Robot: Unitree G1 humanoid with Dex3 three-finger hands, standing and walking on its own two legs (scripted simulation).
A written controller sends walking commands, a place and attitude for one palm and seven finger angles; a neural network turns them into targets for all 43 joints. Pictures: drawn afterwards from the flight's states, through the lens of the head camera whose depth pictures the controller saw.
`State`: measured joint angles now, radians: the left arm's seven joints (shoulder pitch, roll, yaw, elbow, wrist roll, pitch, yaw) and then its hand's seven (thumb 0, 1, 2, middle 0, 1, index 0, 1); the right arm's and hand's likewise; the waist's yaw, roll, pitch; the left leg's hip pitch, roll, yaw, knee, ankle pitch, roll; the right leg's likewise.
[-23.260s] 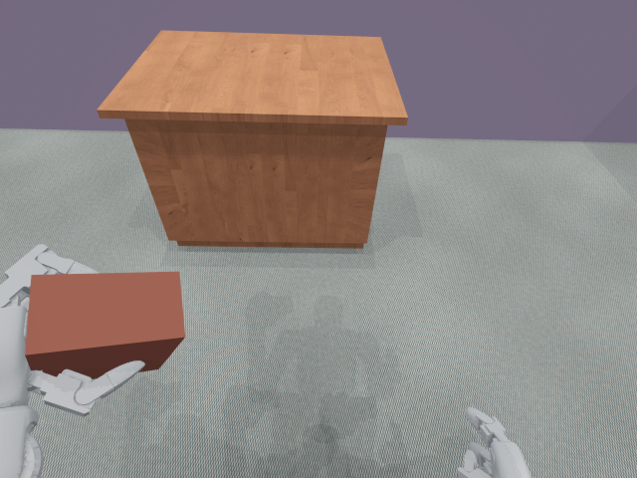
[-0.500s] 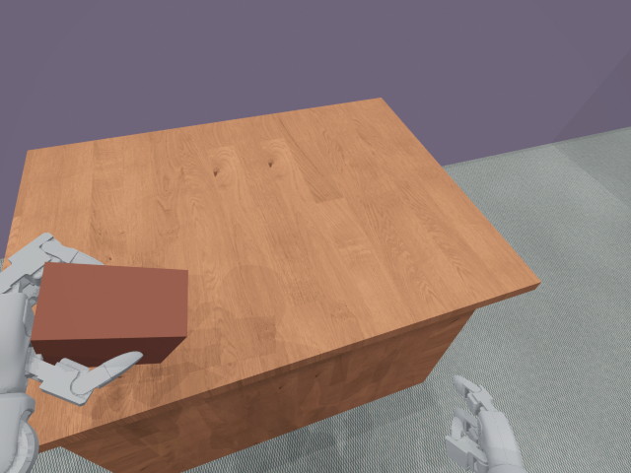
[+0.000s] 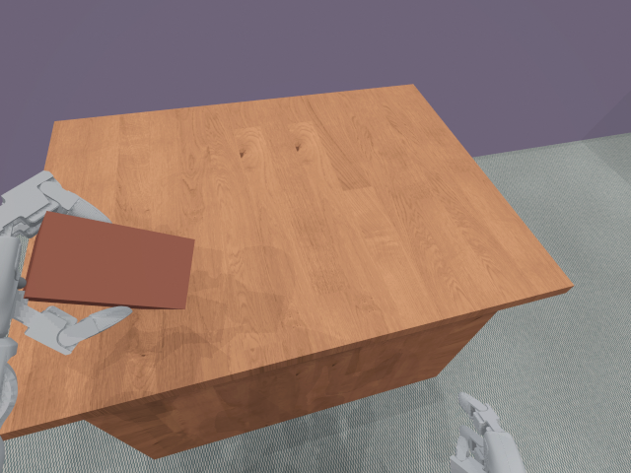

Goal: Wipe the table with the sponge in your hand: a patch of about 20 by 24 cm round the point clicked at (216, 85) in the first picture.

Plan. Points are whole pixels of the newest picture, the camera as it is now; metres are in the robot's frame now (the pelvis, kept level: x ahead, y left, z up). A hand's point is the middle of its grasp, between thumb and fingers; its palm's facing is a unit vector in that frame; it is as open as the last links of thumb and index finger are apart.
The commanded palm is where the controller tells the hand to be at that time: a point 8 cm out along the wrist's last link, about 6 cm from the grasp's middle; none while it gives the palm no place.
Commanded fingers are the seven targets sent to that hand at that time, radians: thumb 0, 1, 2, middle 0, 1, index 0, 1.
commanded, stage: look again from close up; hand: left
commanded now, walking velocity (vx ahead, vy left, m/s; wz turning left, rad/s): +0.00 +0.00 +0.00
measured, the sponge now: (125, 273) +0.26 +0.22 +0.16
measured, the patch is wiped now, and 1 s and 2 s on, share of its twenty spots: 0.00 0.00 0.00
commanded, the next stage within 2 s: come to a stop and stand still in 0.22 s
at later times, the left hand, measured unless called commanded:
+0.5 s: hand (70, 298) +0.22 +0.25 +0.17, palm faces +0.37 -0.83 -0.41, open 10.4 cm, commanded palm +0.17 +0.27 +0.18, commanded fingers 0.00 0.10 1.30 -1.20 -1.60 -1.20 -1.60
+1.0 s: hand (86, 333) +0.19 +0.23 +0.16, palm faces +0.34 -0.86 -0.37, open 10.4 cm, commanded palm +0.14 +0.26 +0.18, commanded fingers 0.00 0.10 1.30 -1.20 -1.60 -1.20 -1.60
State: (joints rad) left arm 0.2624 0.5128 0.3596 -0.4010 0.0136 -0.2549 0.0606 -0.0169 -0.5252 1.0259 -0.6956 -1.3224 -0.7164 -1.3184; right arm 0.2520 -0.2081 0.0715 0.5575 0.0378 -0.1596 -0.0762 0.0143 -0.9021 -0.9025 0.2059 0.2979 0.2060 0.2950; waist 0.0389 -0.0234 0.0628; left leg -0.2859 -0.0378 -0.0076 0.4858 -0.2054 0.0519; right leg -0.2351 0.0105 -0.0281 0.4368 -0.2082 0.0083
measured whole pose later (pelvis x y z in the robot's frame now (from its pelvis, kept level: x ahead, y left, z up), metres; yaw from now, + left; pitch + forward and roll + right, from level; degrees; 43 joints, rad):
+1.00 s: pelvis -0.03 -0.01 +0.00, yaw -2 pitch -2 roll -1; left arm 0.43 0.37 0.33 -0.43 -0.03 -0.17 0.10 -0.01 -0.53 1.03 -0.70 -1.31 -0.72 -1.31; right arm 0.24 -0.24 0.04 0.59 0.01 -0.12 -0.04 0.01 -0.90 -0.90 0.21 0.30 0.21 0.30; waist 0.01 -0.01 0.02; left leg -0.27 0.00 0.02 0.47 -0.16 0.03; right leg -0.23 0.05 0.00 0.41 -0.15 -0.02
